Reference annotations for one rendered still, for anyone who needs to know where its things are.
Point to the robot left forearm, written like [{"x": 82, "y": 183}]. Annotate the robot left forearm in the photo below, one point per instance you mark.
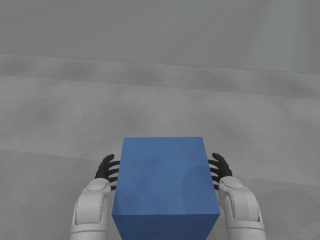
[{"x": 90, "y": 216}]

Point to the robot right forearm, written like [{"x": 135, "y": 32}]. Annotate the robot right forearm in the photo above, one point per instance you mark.
[{"x": 242, "y": 212}]

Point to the carton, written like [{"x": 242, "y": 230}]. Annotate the carton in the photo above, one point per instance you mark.
[{"x": 164, "y": 190}]

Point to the left robot hand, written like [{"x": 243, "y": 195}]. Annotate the left robot hand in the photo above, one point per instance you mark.
[{"x": 104, "y": 172}]

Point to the right robot hand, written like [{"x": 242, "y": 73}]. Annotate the right robot hand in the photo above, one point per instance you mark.
[{"x": 222, "y": 171}]

